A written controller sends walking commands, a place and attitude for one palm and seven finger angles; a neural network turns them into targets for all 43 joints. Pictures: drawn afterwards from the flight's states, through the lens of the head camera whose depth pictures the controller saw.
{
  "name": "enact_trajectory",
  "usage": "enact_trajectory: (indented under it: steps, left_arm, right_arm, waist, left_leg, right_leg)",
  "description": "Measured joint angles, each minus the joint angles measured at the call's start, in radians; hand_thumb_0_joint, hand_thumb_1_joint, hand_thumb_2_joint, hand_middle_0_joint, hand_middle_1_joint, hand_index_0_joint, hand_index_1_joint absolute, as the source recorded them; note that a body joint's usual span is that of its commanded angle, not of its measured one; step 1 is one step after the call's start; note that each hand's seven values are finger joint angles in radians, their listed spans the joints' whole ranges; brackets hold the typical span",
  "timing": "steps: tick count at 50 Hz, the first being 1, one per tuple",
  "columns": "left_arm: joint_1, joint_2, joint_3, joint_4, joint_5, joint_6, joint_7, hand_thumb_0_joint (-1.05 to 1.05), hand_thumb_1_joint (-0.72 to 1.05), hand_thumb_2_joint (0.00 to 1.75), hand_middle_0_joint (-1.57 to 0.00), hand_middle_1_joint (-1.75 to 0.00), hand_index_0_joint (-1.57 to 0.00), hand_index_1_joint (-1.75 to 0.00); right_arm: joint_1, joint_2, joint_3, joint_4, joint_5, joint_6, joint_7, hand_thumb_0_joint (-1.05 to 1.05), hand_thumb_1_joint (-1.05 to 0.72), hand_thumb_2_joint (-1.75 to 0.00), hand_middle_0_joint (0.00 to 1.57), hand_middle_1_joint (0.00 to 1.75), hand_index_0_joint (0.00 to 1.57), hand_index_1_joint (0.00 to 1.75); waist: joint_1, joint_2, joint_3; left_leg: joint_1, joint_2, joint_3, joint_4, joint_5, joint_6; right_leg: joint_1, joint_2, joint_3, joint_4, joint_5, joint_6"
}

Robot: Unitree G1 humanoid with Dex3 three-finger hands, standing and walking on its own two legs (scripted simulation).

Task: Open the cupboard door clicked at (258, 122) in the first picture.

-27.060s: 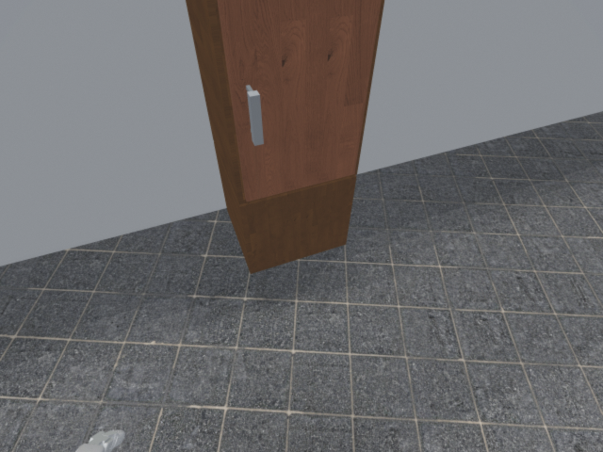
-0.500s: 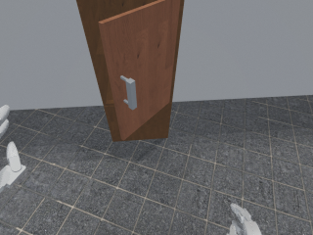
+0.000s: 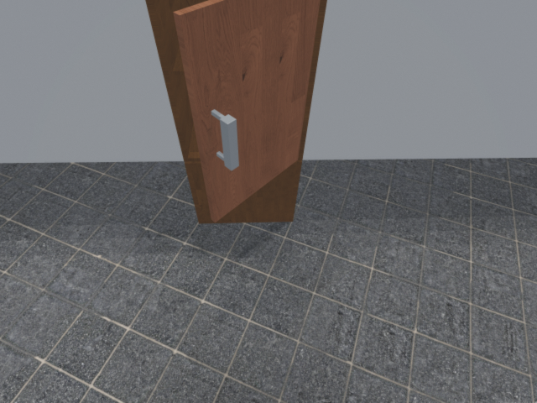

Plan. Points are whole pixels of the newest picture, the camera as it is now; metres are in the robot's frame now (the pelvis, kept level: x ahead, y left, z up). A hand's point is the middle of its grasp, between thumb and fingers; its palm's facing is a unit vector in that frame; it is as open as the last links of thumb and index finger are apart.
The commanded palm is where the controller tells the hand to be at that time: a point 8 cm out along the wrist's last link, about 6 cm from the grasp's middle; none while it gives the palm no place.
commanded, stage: let the arm hang, fingers relaxed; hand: left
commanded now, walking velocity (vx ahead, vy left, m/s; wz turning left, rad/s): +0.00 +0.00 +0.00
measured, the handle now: (223, 139) +0.65 +0.15 -0.03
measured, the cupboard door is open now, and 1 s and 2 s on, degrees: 44 44 44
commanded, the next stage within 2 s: look to check the result in 0.62 s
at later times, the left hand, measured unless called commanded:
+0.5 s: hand out of the picture +0.09 +0.23 -0.15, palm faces -0.01 -0.95 -0.32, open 7.4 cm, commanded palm none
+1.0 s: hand out of the picture +0.10 +0.23 -0.15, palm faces -0.01 -0.94 -0.33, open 7.4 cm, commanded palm none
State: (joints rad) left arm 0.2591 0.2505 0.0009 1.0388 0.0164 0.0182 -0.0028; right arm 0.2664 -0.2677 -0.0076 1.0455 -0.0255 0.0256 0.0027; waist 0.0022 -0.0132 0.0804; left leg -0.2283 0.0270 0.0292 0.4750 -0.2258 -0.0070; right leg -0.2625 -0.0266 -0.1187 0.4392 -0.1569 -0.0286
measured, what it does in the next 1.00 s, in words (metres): stands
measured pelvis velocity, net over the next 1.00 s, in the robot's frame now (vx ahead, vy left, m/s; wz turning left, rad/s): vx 0.04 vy -0.01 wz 0.00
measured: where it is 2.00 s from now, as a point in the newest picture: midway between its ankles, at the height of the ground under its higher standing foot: outside the picture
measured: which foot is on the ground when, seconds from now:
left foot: down 0.00-1.00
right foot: down 0.00-1.00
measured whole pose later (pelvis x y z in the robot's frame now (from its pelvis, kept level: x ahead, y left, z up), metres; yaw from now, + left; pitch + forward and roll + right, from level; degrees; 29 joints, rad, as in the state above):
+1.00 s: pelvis +0.04 -0.01 +0.01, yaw +0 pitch -1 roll +0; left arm 0.12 0.29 0.02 1.15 0.01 -0.02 0.01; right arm 0.14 -0.30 0.00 1.12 -0.02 0.00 0.00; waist 0.00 0.03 0.06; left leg -0.09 0.04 0.03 0.30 -0.20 -0.02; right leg -0.15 -0.01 -0.12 0.31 -0.16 -0.03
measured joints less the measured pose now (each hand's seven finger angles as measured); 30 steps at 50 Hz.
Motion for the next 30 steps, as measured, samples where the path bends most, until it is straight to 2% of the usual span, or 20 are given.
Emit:
enact_trajectory:
  steps: [11,30]
  left_arm:
    - [-0.062,0.047,0.023,0.092,-0.003,-0.015,0.010,0.01,0.91,0.89,-0.20,-0.30,-0.20,-0.30]
    - [-0.151,0.014,0.013,0.089,-0.003,-0.036,0.007,0.01,0.91,0.89,-0.20,-0.30,-0.20,-0.30]
  right_arm:
    - [-0.020,0.016,-0.001,0.056,0.000,-0.012,-0.001,0.01,-0.91,-0.89,0.20,0.30,0.20,0.30]
    - [-0.077,-0.013,0.000,0.082,0.000,-0.029,-0.005,0.01,-0.91,-0.89,0.20,0.30,0.20,0.30]
  waist:
    - [0.000,0.054,-0.025]
    - [-0.013,0.037,-0.030]
  left_leg:
    - [0.048,-0.003,0.005,-0.057,0.022,0.000]
    - [0.106,-0.006,0.009,-0.132,0.032,-0.005]
  right_leg:
    - [0.041,0.001,0.004,-0.046,0.016,0.001]
    - [0.080,0.002,0.008,-0.084,0.009,0.003]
